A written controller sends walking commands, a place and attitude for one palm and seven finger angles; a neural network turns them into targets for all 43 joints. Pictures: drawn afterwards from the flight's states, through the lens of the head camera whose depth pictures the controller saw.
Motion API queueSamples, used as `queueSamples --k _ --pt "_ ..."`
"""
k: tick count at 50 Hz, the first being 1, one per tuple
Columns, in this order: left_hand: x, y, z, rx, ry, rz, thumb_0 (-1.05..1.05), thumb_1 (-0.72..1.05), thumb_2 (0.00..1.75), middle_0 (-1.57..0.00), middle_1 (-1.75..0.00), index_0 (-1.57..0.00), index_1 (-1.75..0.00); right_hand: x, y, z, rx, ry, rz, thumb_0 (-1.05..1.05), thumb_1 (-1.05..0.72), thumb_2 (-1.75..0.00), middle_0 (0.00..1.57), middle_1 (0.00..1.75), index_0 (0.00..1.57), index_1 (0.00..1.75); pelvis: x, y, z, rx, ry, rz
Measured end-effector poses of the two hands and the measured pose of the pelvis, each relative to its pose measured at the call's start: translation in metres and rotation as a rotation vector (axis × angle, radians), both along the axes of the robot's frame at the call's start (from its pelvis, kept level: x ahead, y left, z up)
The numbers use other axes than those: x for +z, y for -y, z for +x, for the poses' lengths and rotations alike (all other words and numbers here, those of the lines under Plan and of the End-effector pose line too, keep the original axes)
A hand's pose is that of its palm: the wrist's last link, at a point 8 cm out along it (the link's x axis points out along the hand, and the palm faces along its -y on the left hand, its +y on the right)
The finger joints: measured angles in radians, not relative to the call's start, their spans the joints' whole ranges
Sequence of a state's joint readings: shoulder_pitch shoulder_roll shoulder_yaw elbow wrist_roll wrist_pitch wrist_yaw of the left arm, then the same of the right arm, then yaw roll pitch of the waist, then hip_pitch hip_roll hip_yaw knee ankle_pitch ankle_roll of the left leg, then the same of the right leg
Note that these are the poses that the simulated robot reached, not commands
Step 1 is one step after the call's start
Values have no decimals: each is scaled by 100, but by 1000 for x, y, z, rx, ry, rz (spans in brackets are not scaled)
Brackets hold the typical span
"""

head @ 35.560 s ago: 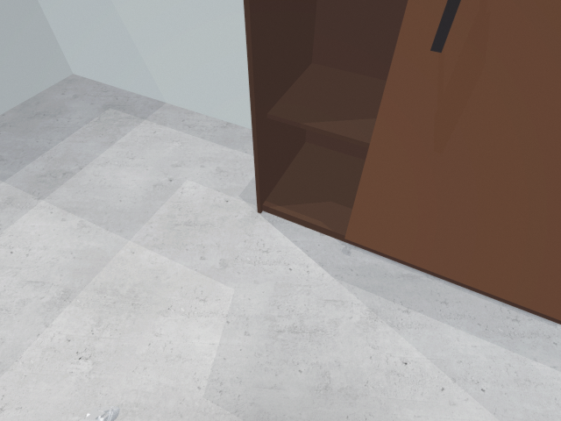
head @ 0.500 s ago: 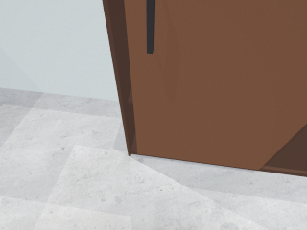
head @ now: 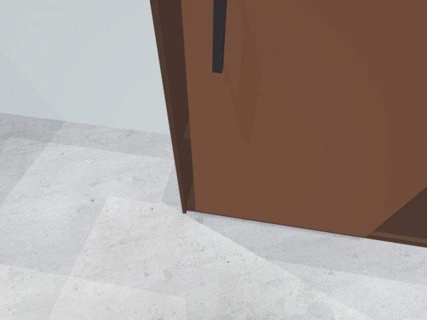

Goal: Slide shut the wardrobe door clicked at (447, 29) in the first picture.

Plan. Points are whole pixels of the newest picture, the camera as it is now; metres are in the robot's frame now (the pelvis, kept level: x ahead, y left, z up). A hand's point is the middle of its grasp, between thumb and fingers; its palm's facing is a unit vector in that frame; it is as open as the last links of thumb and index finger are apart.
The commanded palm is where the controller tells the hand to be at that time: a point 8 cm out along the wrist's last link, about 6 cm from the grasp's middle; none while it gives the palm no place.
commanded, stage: look to check the result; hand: right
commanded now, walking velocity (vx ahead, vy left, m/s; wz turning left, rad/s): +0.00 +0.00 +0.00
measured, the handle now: (221, 8) +0.66 +0.04 +0.26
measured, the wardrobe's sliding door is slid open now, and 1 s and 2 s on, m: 0.05 0.05 0.05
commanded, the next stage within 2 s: turn to face it in 0.38 s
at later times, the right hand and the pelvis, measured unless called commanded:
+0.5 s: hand out of the picture +0.10 -0.23 -0.16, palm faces -0.02 +0.95 -0.30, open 7.4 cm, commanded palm none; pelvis +0.02 +0.00 +0.00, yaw +0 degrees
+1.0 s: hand out of the picture +0.07 -0.16 -0.19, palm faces -0.01 +0.98 -0.21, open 7.4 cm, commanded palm none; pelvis +0.07 +0.03 -0.02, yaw +1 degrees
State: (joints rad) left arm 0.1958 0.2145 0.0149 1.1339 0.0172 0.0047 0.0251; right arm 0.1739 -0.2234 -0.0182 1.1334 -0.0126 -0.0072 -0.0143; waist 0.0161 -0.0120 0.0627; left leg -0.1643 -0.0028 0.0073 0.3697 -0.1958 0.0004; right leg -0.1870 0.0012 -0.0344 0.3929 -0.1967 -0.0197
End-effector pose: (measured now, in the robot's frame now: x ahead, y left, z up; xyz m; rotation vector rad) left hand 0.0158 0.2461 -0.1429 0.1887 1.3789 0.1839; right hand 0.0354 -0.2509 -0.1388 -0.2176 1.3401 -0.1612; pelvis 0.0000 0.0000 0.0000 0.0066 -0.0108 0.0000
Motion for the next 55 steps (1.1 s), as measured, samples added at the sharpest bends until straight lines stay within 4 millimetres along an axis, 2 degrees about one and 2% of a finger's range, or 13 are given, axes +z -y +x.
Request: queueSamples --k 20,29,35,39,45,51,53,55 --pt "11 -26 55 -39 86 51 1 90 90 -20 -30 -20 -30 11 18 48 33 72 -44 1 -90 -89 20 30 20 30 2 -2 16 4 -3 -2" --pt "15 -33 66 -45 96 66 1 90 90 -20 -30 -20 -30 14 23 63 44 95 -59 1 -90 -89 21 30 20 30 3 -3 22 2 -4 -3" --pt "14 -34 69 -51 85 71 1 90 90 -20 -30 -20 -30 14 23 67 33 102 -64 1 -90 -89 20 30 20 30 2 -4 25 -8 -3 -4" --pt "7 -23 64 -41 57 43 1 90 90 -20 -30 -20 -30 5 12 58 29 57 -37 1 -91 -89 20 30 20 30 -1 -5 33 2 -6 -4" --pt "-8 -5 47 7 -8 -17 1 90 90 -20 -30 -20 -30 -11 -15 38 11 -49 23 1 -91 -89 20 30 20 30 -8 -14 52 19 -14 -17" --pt "-22 -8 26 60 -123 -51 1 90 90 -20 -30 -20 -30 -19 -50 30 -40 -99 45 1 -91 -89 20 30 20 30 -17 -34 74 8 -22 2" --pt "-20 -12 29 59 -156 -46 1 90 90 -20 -30 -20 -30 -19 -61 24 -70 -108 48 1 -91 -89 20 30 20 30 -16 -39 81 -2 -18 1" --pt "-16 -16 41 58 -159 -38 1 90 90 -20 -30 -20 -30 -19 -72 14 -93 -140 59 0 -91 -89 20 30 20 30 -14 -42 88 -1 -16 -3"
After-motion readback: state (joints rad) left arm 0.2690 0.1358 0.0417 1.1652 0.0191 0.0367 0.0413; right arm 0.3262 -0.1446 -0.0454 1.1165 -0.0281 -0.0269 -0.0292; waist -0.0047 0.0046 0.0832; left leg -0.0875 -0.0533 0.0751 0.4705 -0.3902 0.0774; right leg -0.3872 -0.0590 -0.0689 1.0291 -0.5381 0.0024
